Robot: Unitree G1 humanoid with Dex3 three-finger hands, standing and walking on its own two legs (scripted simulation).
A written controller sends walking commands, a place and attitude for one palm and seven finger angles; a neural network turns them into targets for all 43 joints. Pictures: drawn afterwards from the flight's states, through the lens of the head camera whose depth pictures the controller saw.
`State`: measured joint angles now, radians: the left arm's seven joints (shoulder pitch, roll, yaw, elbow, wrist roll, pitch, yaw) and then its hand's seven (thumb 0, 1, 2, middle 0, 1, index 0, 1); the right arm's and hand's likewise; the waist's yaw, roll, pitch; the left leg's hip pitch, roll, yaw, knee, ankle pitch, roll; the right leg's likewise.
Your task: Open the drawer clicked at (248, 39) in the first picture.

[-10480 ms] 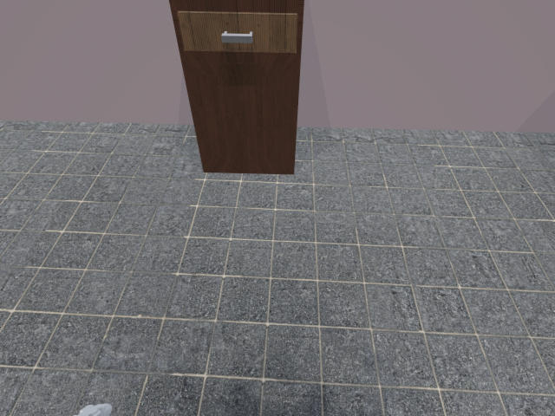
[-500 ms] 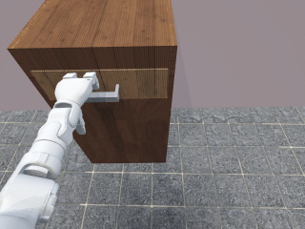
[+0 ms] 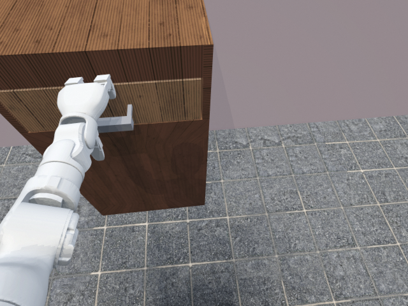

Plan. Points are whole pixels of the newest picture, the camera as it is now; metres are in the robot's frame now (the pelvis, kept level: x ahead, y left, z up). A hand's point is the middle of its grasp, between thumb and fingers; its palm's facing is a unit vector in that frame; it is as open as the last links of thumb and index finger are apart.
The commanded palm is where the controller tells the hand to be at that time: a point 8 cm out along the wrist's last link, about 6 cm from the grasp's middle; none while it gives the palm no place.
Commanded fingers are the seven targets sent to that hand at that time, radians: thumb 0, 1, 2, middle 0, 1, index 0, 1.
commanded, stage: move the hooked fingers above the handle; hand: left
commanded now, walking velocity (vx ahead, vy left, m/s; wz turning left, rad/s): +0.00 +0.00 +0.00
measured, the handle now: (108, 117) +0.55 +0.20 +0.00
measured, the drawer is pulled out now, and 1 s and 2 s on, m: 0.00 0.00 0.00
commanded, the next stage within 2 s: lower the fingers behind the handle in 0.78 s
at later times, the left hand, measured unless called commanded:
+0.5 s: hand (95, 119) +0.49 +0.19 +0.06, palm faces -0.02 -0.04 -1.00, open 13.9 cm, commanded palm +0.47 +0.21 +0.12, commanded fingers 0.00 -0.50 0.30 -0.30 -1.20 -0.30 -1.20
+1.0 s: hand (88, 123) +0.48 +0.21 +0.06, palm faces -0.05 -0.02 -1.00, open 13.9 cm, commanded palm +0.46 +0.21 +0.11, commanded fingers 0.00 -0.50 0.30 -0.30 -1.20 -0.30 -1.20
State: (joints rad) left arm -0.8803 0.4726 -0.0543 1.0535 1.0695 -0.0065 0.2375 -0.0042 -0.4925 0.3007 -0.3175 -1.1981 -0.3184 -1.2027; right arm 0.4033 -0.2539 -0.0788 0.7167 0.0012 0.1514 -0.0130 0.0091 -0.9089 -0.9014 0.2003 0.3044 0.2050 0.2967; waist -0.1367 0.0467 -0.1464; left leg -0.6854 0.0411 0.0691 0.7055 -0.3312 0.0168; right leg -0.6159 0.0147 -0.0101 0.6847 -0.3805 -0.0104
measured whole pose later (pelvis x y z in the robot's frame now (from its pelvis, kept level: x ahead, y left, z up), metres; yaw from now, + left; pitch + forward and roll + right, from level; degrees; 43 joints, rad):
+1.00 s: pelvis +0.00 +0.00 +0.00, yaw +1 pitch +17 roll +0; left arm -0.84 0.47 -0.06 1.03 1.06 0.00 0.23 0.00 -0.49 0.30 -0.32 -1.20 -0.32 -1.20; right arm 0.36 -0.25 -0.07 0.71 0.01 0.16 -0.02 0.01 -0.91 -0.90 0.20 0.30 0.21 0.30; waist -0.12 0.05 -0.15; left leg -0.66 0.04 0.06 0.69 -0.33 0.01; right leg -0.58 0.01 -0.02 0.68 -0.39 -0.02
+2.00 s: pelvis -0.02 +0.01 -0.02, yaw +0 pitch +22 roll -2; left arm -0.92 0.47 -0.06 1.15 1.10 0.01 0.34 0.00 -0.49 0.30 -0.29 -1.28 -0.32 -1.20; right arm 0.38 -0.24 -0.05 0.70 0.00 0.13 -0.02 0.01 -0.91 -0.90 0.20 0.30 0.21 0.30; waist -0.16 0.04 -0.18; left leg -0.87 0.05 0.05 0.86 -0.38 0.03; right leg -0.79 0.02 -0.02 0.83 -0.42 0.00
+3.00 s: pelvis -0.01 +0.01 -0.01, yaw +0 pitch +20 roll -2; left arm -0.85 0.46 -0.05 1.04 1.07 0.02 0.31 0.00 -0.49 0.30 -0.30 -1.19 -0.31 -1.20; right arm 0.39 -0.24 -0.06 0.72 0.00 0.13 -0.02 0.01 -0.91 -0.90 0.20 0.30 0.21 0.30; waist -0.14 0.06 -0.16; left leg -0.79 0.04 0.05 0.81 -0.36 0.03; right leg -0.70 0.02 -0.02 0.75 -0.40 0.00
